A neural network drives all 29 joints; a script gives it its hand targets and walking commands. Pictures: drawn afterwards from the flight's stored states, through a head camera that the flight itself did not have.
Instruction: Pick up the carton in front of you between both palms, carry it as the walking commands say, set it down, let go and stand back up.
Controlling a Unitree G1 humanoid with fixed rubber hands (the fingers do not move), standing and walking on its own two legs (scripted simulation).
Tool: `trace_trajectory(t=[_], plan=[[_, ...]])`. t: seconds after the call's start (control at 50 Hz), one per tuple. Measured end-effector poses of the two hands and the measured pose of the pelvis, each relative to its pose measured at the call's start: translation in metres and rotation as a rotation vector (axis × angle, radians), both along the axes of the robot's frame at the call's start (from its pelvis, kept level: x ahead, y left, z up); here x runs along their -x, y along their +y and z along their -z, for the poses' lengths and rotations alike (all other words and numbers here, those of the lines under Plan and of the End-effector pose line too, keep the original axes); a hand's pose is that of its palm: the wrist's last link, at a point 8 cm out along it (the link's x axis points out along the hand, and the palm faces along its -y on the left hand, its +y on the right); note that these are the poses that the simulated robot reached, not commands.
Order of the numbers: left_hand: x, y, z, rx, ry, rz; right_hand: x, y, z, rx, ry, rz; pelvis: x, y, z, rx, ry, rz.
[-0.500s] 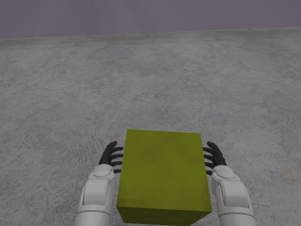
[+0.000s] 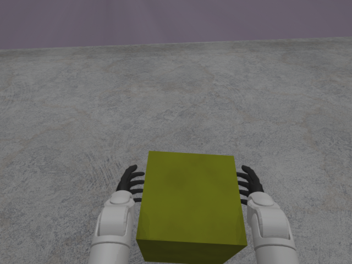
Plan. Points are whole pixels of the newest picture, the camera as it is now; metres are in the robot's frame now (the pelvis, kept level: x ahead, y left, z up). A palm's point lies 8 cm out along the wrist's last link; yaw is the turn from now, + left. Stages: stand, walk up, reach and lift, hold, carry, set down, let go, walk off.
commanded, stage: carry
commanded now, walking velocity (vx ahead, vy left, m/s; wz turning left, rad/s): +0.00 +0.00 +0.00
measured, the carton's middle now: (186, 211) +0.30 +0.00 -0.06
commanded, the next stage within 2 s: hold in 0.50 s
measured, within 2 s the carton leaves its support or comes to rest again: neither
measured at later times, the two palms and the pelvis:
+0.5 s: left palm (126, 200) +0.28 +0.14 +0.04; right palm (259, 202) +0.28 -0.16 +0.04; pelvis -0.01 -0.01 +0.00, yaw +0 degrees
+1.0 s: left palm (133, 197) +0.28 +0.12 +0.05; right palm (274, 220) +0.23 -0.17 +0.05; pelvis -0.03 +0.03 +0.01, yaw -10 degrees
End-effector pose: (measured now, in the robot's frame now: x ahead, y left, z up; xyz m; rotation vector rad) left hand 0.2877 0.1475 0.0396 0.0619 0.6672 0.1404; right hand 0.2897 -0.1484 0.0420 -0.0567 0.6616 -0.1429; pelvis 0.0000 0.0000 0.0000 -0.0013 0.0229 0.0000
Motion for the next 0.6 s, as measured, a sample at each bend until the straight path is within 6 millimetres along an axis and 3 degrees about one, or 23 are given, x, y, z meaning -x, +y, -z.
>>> trace_trajectory(t=[0.5,0.6], plan=[[0.01,-0.007,0.002,-0.001,0.0,0.0,0.01,-0.007,0.002,0.0,0.0,0.002,0.01,-0.007,0.001,-0.001,0.002,0.001],[0.015,-0.015,0.001,0.014,0.004,0.04,0.02,-0.016,0.001,0.019,0.003,0.019,0.013,-0.007,-0.007,-0.005,-0.076,0.07]])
